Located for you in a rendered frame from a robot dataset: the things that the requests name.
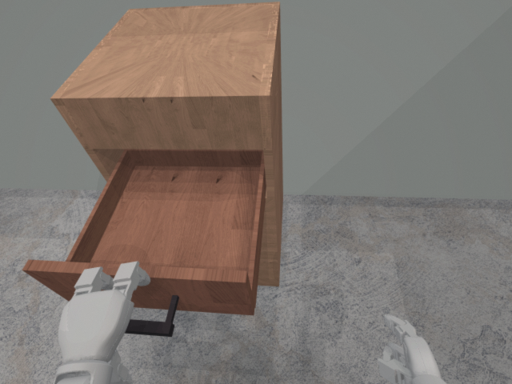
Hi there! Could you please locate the robot left hand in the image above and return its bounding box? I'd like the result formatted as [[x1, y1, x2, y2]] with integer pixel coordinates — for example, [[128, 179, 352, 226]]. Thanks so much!
[[58, 261, 150, 384]]

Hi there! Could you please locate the cabinet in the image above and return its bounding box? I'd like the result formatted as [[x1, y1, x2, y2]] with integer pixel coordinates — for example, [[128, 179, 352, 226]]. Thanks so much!
[[50, 2, 283, 286]]

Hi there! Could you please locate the drawer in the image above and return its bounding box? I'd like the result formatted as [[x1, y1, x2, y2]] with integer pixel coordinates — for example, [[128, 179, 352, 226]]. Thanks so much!
[[22, 149, 266, 315]]

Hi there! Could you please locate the handle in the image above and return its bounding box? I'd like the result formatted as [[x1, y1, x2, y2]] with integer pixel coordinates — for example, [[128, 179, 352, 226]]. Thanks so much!
[[125, 295, 179, 337]]

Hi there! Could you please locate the robot left forearm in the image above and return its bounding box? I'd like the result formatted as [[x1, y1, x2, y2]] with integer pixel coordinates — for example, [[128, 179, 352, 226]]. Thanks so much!
[[53, 359, 113, 384]]

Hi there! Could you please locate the robot right hand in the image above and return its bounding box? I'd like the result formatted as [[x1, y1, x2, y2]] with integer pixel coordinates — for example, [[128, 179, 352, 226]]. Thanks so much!
[[378, 314, 441, 384]]

